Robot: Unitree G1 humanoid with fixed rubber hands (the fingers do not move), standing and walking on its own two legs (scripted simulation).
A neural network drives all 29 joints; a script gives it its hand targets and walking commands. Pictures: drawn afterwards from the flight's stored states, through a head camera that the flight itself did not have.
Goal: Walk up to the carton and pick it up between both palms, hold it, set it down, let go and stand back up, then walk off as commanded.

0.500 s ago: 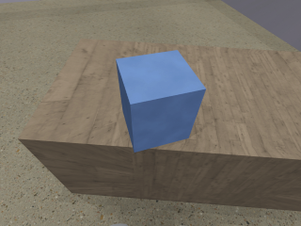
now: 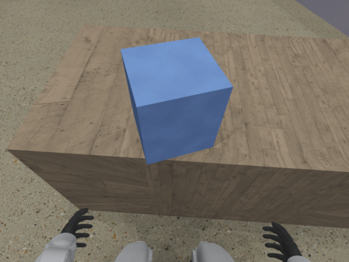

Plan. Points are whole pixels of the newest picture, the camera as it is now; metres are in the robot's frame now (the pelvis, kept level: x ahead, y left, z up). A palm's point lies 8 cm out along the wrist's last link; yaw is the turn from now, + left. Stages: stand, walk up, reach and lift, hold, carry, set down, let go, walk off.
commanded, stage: reach and lift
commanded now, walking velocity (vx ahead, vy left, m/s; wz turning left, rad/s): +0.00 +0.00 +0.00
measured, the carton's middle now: (171, 103) +0.49 +0.02 +0.04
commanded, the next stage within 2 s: none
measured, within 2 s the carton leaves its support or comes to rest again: neither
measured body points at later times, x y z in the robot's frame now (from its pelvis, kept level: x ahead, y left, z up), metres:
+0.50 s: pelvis +0.00 +0.00 +0.02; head +0.01 +0.00 +0.47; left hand +0.17 +0.24 -0.06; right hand +0.17 -0.25 -0.07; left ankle +0.04 +0.13 -0.71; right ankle +0.04 -0.11 -0.71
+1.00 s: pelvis +0.00 -0.01 +0.03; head +0.00 -0.01 +0.48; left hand +0.19 +0.20 -0.02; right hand +0.20 -0.28 -0.02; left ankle +0.04 +0.13 -0.71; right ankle +0.04 -0.11 -0.71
